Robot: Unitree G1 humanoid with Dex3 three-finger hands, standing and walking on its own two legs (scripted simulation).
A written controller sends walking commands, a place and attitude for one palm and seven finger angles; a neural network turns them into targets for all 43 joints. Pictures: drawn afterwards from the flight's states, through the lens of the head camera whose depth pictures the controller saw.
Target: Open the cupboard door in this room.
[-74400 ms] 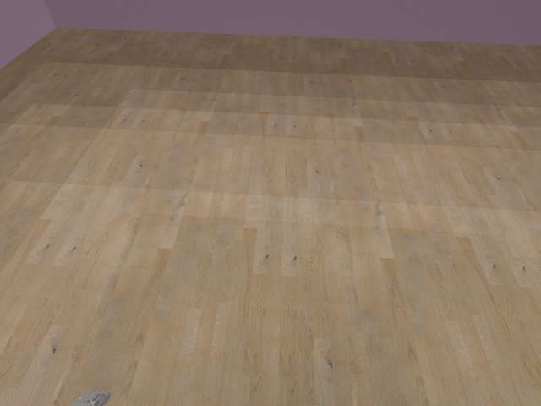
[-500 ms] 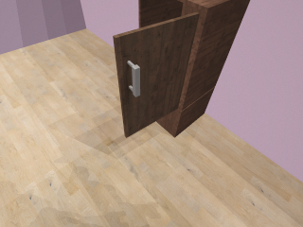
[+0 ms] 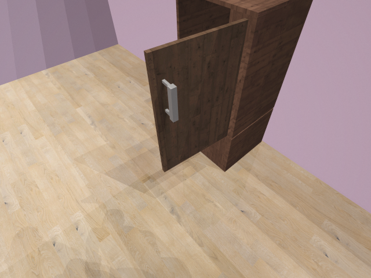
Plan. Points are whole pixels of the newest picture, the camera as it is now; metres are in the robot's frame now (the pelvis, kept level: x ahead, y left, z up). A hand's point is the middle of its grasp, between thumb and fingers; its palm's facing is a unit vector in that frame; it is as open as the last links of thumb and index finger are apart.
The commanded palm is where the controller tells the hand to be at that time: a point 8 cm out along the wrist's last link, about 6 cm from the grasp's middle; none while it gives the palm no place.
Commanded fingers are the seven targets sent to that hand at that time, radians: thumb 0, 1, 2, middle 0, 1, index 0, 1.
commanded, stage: let the arm hang, fingers relaxed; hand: left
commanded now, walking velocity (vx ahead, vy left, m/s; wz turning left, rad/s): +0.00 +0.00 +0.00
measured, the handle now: (169, 100) +0.64 +0.09 +0.01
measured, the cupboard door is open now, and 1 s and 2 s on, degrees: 84 84 84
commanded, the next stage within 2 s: look to check the result in 0.30 s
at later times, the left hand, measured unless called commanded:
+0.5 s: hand out of the picture +0.01 +0.16 -0.17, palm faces +0.03 -0.98 -0.19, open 7.3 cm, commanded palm none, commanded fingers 0.00 0.90 0.90 -0.20 -0.30 -0.20 -0.30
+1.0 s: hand out of the picture +0.03 +0.16 -0.17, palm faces +0.02 -0.98 -0.19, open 7.3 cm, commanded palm none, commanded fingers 0.00 0.90 0.90 -0.20 -0.30 -0.20 -0.30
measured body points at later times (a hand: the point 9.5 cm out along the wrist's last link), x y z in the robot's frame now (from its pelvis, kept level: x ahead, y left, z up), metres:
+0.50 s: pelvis +0.02 -0.01 +0.00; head +0.04 -0.02 +0.45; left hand +0.01 +0.21 -0.16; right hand +0.01 -0.22 -0.16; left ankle +0.07 +0.10 -0.74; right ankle -0.01 -0.10 -0.74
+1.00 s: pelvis +0.03 -0.01 +0.00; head +0.05 -0.02 +0.45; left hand +0.03 +0.21 -0.16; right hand +0.04 -0.24 -0.16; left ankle +0.07 +0.10 -0.74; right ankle -0.01 -0.10 -0.74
